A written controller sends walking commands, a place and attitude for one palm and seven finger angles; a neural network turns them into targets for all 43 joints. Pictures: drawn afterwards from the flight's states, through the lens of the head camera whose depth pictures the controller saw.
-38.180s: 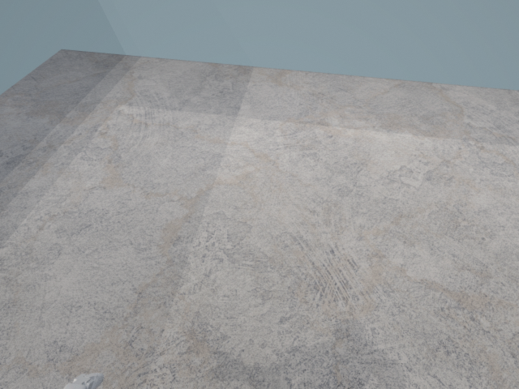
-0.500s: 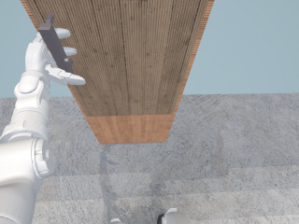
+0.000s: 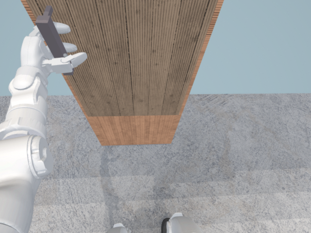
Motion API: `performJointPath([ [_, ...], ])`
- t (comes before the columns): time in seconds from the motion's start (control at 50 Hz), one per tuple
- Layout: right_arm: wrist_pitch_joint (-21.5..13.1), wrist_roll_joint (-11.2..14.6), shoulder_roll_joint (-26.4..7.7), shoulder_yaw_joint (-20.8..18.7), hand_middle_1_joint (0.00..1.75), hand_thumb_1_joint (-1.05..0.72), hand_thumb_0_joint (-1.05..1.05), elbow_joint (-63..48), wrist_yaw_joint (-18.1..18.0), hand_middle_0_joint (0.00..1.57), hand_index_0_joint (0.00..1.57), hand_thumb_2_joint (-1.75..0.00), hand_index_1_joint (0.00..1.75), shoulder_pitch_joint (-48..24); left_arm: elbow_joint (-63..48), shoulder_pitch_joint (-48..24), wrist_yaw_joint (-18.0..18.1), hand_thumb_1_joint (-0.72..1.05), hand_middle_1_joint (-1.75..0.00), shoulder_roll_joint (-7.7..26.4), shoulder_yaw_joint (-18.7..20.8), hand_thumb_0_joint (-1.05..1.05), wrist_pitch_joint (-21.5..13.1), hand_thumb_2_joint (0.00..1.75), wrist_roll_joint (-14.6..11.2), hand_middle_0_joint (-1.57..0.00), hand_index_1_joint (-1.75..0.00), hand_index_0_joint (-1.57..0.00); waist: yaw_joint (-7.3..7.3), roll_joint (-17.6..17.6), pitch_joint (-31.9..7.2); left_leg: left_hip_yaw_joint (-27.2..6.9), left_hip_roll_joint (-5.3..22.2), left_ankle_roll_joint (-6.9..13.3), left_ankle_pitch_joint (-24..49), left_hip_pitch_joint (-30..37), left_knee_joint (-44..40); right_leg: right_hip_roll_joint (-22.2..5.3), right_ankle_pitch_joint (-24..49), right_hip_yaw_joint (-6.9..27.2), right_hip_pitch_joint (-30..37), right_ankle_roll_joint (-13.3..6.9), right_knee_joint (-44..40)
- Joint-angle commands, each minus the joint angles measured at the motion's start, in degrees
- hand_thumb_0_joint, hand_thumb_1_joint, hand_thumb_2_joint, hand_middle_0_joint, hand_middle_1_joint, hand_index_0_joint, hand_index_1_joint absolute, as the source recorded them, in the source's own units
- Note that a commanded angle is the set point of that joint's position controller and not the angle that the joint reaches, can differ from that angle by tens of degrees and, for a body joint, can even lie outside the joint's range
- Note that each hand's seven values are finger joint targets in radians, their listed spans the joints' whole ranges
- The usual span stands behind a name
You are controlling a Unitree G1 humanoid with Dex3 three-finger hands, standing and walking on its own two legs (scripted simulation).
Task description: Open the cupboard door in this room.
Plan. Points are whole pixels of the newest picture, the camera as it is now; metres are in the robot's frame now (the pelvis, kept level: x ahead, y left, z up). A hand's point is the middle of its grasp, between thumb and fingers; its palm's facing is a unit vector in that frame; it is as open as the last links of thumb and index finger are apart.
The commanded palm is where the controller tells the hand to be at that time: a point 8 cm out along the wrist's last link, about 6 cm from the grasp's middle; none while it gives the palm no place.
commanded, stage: close the thumb around the handle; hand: left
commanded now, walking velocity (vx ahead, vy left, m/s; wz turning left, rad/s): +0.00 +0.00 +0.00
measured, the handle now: (59, 43) +0.56 +0.19 +0.12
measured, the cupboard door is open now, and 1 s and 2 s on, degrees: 0 17 43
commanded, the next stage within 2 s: pull the door open along its arc in 0.30 s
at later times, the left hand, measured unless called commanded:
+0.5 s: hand (67, 55) +0.52 +0.17 +0.12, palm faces -0.04 -1.00 +0.00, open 5.6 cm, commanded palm +0.49 +0.22 +0.12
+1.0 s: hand (73, 92) +0.41 +0.14 +0.12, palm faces +0.15 -0.98 +0.09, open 6.0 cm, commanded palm +0.35 +0.19 +0.12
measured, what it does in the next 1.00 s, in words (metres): stands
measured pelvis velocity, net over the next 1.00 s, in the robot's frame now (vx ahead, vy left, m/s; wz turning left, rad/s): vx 0.02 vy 0.00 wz -0.03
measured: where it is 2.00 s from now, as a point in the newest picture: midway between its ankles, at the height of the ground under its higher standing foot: outside the picture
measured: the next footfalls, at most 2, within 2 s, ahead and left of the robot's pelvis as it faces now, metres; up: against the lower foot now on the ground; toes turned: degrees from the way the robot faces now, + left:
none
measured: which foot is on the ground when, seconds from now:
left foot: down 0.00-1.00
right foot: down 0.00-1.00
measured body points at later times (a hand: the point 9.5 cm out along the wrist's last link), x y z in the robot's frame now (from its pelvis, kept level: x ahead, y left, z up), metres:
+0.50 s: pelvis +0.00 +0.00 +0.00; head +0.11 +0.01 +0.44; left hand +0.52 +0.22 +0.12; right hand -0.01 -0.26 -0.11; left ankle -0.02 +0.10 -0.70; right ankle +0.02 -0.11 -0.70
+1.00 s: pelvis +0.02 +0.00 +0.02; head +0.06 -0.01 +0.47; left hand +0.40 +0.20 +0.12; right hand +0.14 -0.25 -0.09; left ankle -0.02 +0.10 -0.70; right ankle +0.02 -0.11 -0.70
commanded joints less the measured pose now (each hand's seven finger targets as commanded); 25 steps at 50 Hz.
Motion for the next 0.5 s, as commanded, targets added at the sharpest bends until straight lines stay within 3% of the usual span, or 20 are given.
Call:
performJointPath([
  [0.0, -0.7, 0.2, -9.8, -3.5, 0.30, -0.90, 0.00, -2.5, -0.6, 0.20, 0.20, -0.90, 0.30, 10.6, -12.7, -29.0, -0.7, 0.68, -1.33, 11.5, -0.2, 0.00, -2.9, 0.80, -0.8, -0.38, -1.33, -0.38, -2.37, 5.0, -26.0, -4.8, -1.2, 0.3, 21.8, 14.5, -4.1, 2.3, 18.7, 4.0, 12.1, 0.0, -3.0],
  [0.08, -0.6, 0.2, -9.9, -3.7, 0.30, -0.90, 0.00, -2.2, -0.5, 0.20, 0.20, -0.90, 0.30, 10.7, -12.5, -28.1, -0.8, 0.90, -1.35, 12.3, 0.7, 0.00, -2.4, 0.90, -1.0, -0.40, -1.35, -0.40, -1.94, 4.7, -26.2, -4.7, -1.1, 0.2, 21.4, 14.2, -4.4, 2.4, 18.5, 4.0, 12.6, 0.2, -3.4],
  [0.12, -0.5, 0.3, -10.0, -3.6, 0.30, -0.90, 0.00, -2.4, -0.5, 0.20, 0.20, -0.90, 0.30, 10.7, -12.9, -27.6, -1.0, 0.90, -1.35, 12.7, 0.9, 0.00, -2.6, 0.90, -1.2, -0.40, -1.35, -0.40, -1.72, 5.1, -26.5, -4.8, -1.0, 0.2, 22.4, 14.8, -4.2, 2.5, 19.0, 4.0, 12.3, 0.0, -3.3],
  [0.16, -0.5, 0.1, -9.7, -3.5, 0.30, -0.90, 0.00, -2.3, -0.3, 0.20, 0.20, -0.90, 0.30, 10.5, -13.7, -28.3, -0.9, 0.90, -1.35, 10.4, -0.8, 0.00, -2.6, 0.90, -1.3, -0.40, -1.35, -0.40, -2.00, 6.7, -25.4, -4.9, -1.0, 0.0, 21.3, 15.5, -4.6, 2.5, 17.4, 3.7, 11.1, 0.0, -3.6],
  [0.22, -0.2, 0.1, -10.1, -3.5, 0.30, -0.90, 0.00, -2.2, -0.5, 0.20, 0.20, -0.90, 0.30, 10.8, -12.6, -28.2, 0.2, 0.90, -1.35, 13.9, 2.0, 0.00, -2.6, 0.90, -0.9, -0.40, -1.35, -0.40, -1.83, 4.3, -24.2, -5.1, -0.9, 0.2, 20.6, 13.8, -4.7, 2.5, 16.8, 3.7, 11.1, 0.1, -3.5],
  [0.26, -0.5, 0.1, -9.7, -3.5, 0.30, -0.90, 0.00, -2.5, -0.3, 0.20, 0.20, -0.90, 0.30, 10.4, -12.8, -28.7, 0.6, 0.90, -1.35, 10.9, -0.5, 0.00, -2.7, 0.90, -0.5, -0.40, -1.35, -0.40, -2.24, 5.8, -23.8, -5.0, -1.0, 0.1, 19.5, 14.3, -4.9, 2.5, 15.7, 3.7, 10.2, 0.1, -3.6],
  [0.3, -0.6, 0.0, -10.1, -3.5, 0.30, -0.90, 0.00, -2.4, -0.4, 0.20, 0.20, -0.90, 0.30, 11.0, -12.3, -28.9, 1.1, 0.90, -1.35, 13.0, 1.2, 0.00, -2.9, 0.90, -0.4, -0.40, -1.35, -0.40, -2.19, 3.6, -23.4, -5.2, -1.1, 0.4, 19.2, 13.2, -4.7, 2.5, 15.6, 3.7, 10.9, 0.0, -3.5],
  [0.34, -0.7, 0.0, -9.9, -3.6, 0.30, -0.90, 0.00, -2.3, -0.4, 0.20, 0.20, -0.90, 0.30, 11.0, -12.7, -29.2, 1.1, 0.90, -1.35, 12.5, 0.6, 0.00, -3.0, 0.90, 0.1, -0.40, -1.35, -0.40, -2.29, 5.1, -25.0, -5.1, -1.0, 0.2, 19.9, 14.3, -4.7, 2.4, 16.2, 3.8, 10.6, 0.2, -3.3],
  [0.38, -0.7, 0.0, -10.0, -3.5, 0.30, -0.90, 0.00, -2.4, -0.4, 0.20, 0.20, -0.90, 0.30, 10.8, -11.9, -28.5, 1.1, 0.90, -1.35, 12.8, 0.8, 0.00, -2.9, 0.90, 0.2, -0.40, -1.35, -0.40, -2.24, 4.2, -24.3, -5.0, -1.0, 0.2, 18.5, 13.5, -4.6, 2.4, 15.2, 3.9, 10.6, 0.1, -3.6],
  [0.4, -0.7, 0.0, -10.2, -3.4, 0.30, -0.90, 0.00, -2.7, -0.5, 0.20, 0.20, -0.90, 0.30, 11.1, -11.4, -26.4, 0.9, 0.90, -1.35, 15.4, 3.0, 0.00, -3.1, 0.90, 0.2, -0.40, -1.35, -0.40, -0.99, 4.2, -25.0, -4.9, -1.2, 0.3, 19.5, 12.9, -4.5, 2.5, 16.1, 4.0, 12.2, -0.1, -3.1],
  [0.48, -0.4, 0.3, -9.8, -3.4, 0.30, -0.90, 0.00, -4.5, -0.3, 0.20, 0.20, -0.90, 0.30, 9.6, -13.3, -20.2, -0.6, 0.90, -1.35, 13.5, 2.3, 0.00, -2.8, 0.90, -0.8, -0.40, -1.35, -0.40, 0.70, 3.8, -25.7, -3.6, -1.3, 0.3, 19.9, 11.8, -5.1, 2.3, 18.6, 4.2, 15.7, 0.0, -3.0],
])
